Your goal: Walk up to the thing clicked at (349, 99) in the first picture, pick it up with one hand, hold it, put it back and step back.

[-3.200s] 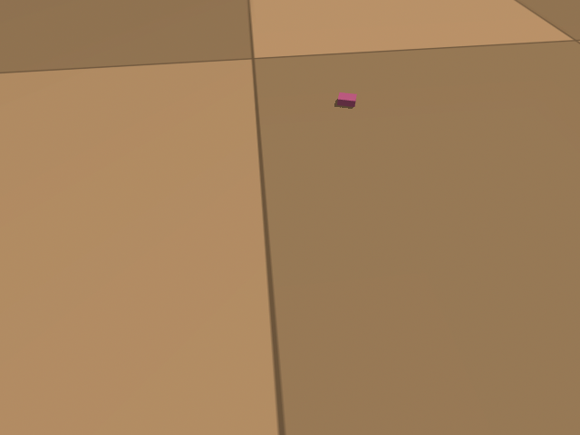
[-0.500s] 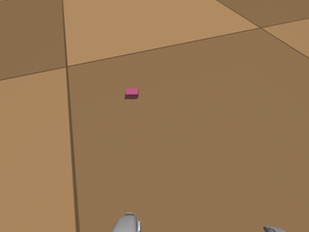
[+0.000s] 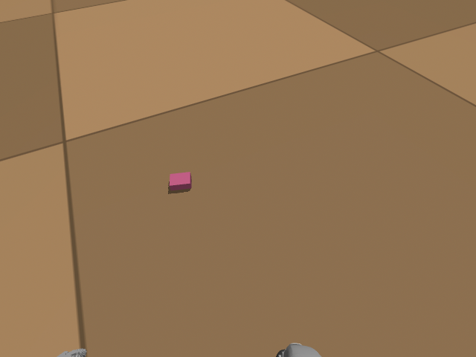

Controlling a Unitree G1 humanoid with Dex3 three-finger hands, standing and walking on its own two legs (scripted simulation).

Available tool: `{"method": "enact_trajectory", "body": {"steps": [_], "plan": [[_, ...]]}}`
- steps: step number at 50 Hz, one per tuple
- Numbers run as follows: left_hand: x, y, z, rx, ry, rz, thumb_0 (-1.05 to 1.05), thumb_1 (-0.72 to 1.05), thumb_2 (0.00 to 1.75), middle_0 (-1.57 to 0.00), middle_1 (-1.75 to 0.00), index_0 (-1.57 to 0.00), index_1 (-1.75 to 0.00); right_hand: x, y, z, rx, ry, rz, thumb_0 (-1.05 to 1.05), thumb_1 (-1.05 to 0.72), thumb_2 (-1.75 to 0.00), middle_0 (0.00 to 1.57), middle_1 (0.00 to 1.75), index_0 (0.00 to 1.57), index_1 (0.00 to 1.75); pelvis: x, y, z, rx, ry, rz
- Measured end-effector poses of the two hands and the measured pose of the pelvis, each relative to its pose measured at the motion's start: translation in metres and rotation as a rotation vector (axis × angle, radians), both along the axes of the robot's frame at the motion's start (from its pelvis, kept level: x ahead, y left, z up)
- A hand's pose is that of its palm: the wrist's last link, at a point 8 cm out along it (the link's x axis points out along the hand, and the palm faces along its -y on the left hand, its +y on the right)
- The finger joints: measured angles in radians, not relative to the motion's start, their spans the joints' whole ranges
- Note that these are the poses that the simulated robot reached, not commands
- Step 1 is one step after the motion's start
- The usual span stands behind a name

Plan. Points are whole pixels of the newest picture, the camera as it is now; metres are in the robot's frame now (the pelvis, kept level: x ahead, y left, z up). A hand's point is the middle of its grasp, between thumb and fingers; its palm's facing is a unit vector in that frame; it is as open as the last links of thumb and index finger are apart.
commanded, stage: walk up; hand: left
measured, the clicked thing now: (180, 181) +1.12 +0.34 -0.74
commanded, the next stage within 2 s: none
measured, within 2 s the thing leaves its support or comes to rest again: neither
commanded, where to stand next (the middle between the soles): +0.76 +0.08 m, yaw +1 degrees
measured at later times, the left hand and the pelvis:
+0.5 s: hand (87, 330) +0.21 +0.33 -0.15, palm faces +0.04 -0.93 -0.36, open 7.4 cm; pelvis +0.21 +0.04 +0.00, yaw +3 degrees
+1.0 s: hand (123, 208) +0.49 +0.30 -0.12, palm faces -0.02 -0.92 -0.40, open 7.4 cm; pelvis +0.39 +0.03 +0.00, yaw +0 degrees
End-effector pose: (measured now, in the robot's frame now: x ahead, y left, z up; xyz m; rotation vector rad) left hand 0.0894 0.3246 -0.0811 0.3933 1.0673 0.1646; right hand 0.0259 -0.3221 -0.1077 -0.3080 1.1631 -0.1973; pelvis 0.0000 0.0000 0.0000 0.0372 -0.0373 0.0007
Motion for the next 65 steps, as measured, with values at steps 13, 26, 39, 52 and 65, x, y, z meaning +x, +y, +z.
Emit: {"method": "enact_trajectory", "body": {"steps": [13,26,39,52,65], "plan": [[0.058,-0.015,0.017,0.014,0.016,0.081,0.01,0.90,0.90,-0.21,-0.30,-0.21,-0.30,0.153,-0.002,0.007,0.028,-0.019,0.082,0.01,-0.91,-0.90,0.20,0.30,0.20,0.30,0.102,-0.009,0.016,-0.045,0.002,0.022],[0.122,0.045,-0.036,-0.031,0.160,0.160,0.01,0.90,0.90,-0.20,-0.30,-0.21,-0.30,0.302,0.046,0.029,-0.070,-0.116,0.134,0.01,-0.91,-0.90,0.20,0.30,0.20,0.30,0.216,0.042,-0.003,-0.063,-0.008,0.046],[0.267,0.047,-0.014,-0.059,0.105,0.050,0.01,0.90,0.90,-0.20,-0.30,-0.21,-0.30,0.335,0.059,0.035,-0.047,-0.048,0.045,0.01,-0.90,-0.90,0.20,0.30,0.21,0.30,0.307,0.055,0.016,-0.029,-0.008,0.011],[0.397,0.020,0.008,0.009,-0.045,0.030,0.01,0.90,0.90,-0.20,-0.30,-0.21,-0.30,0.413,0.038,-0.007,0.012,0.044,0.021,0.01,-0.90,-0.90,0.20,0.30,0.20,0.30,0.401,0.032,0.005,-0.030,-0.020,0.000],[0.428,0.071,-0.016,-0.019,0.054,0.090,0.01,0.89,0.90,-0.21,-0.30,-0.21,-0.30,0.528,0.065,0.019,-0.054,-0.016,0.082,0.01,-0.90,-0.90,0.20,0.30,0.20,0.30,0.488,0.069,0.001,-0.074,-0.006,0.022]]}}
